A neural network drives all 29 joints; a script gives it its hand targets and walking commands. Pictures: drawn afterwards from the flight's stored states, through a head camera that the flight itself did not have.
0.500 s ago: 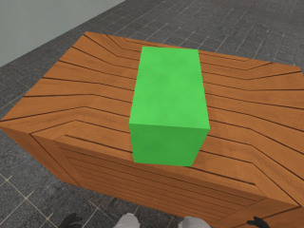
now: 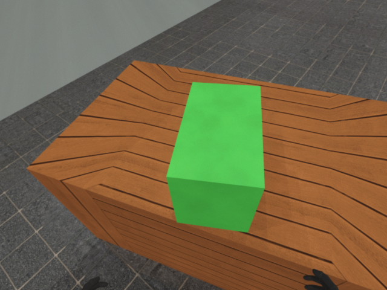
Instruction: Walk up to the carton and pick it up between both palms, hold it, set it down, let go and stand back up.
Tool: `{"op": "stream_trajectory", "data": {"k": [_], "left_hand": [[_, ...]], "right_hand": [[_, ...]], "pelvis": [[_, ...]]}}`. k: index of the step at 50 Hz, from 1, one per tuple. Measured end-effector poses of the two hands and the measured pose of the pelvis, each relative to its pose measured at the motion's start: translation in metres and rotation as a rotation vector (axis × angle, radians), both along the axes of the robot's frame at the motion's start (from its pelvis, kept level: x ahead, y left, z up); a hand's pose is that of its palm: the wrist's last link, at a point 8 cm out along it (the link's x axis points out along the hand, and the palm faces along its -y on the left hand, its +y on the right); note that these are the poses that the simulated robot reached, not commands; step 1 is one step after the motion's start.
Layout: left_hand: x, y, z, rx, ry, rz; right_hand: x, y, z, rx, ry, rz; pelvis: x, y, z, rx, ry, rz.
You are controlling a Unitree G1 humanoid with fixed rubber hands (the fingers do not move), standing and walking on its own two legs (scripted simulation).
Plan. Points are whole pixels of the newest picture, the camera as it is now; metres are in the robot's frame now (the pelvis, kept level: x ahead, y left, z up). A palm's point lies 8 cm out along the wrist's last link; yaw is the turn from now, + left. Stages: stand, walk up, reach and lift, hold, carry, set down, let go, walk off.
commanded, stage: walk up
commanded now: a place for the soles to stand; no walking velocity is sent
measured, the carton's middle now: (218, 153) +0.44 -0.03 -0.01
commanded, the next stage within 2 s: reach and lift in 0.80 s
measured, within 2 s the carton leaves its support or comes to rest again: neither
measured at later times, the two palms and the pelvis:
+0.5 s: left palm out of the picture +0.07 +0.27 -0.10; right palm out of the picture +0.11 -0.25 -0.10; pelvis +0.00 +0.00 +0.00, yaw -2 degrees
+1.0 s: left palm (100, 268) +0.19 +0.24 -0.09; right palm out of the picture +0.11 -0.25 -0.11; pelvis +0.00 +0.00 +0.00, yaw -5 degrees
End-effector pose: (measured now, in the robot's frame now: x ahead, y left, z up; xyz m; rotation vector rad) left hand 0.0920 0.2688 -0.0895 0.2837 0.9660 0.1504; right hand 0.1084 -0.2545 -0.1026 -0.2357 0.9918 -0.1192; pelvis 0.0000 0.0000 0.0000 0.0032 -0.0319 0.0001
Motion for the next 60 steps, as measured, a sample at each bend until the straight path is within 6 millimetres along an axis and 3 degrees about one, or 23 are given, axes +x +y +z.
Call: {"op": "stream_trajectory", "data": {"k": [10,26,35,42,46,49,52,55,60], "left_hand": [[0.0,-0.003,0.003,-0.012,-0.012,-0.005],[-0.021,-0.002,-0.007,-0.022,0.061,0.009],[-0.015,-0.001,-0.005,-0.016,0.07,-0.013],[0.004,0.001,-0.009,-0.008,0.082,-0.025],[0.048,-0.002,-0.016,0.007,0.089,-0.011],[0.085,-0.018,-0.005,-0.019,0.012,-0.04],[0.106,-0.035,0.009,-0.065,-0.058,-0.052],[0.113,-0.044,0.016,-0.093,-0.087,-0.048],[0.106,-0.044,0.018,-0.11,-0.093,-0.028]], "right_hand": [[-0.001,0.005,0.002,0.015,-0.008,0.004],[-0.002,0.008,0.004,0.015,-0.004,-0.013],[-0.003,0.011,0.001,0.02,0.007,-0.03],[-0.002,0.008,-0.002,0.01,-0.02,-0.051],[-0.003,0.006,-0.013,0.018,-0.048,-0.055],[-0.003,0.007,-0.008,0.033,-0.081,-0.075],[-0.004,0.01,0.005,0.042,-0.113,-0.075],[-0.004,0.011,0.017,0.036,-0.14,-0.072],[-0.005,0.015,0.025,0.029,-0.159,-0.08]], "pelvis": [[0.0,0.002,0.003,-0.001,0.003,-0.004],[0.003,0.004,0.005,-0.001,0.007,-0.028],[0.007,0.008,0.005,0.001,0.006,-0.054],[0.008,0.009,0.002,0.001,0.02,-0.073],[-0.002,0.007,-0.006,-0.01,0.021,-0.073],[-0.004,0.003,-0.004,-0.019,-0.008,-0.083],[-0.001,-0.001,0.002,-0.017,-0.029,-0.091],[0.003,-0.004,0.008,-0.011,-0.042,-0.095],[0.008,-0.006,0.012,-0.007,-0.047,-0.102]]}}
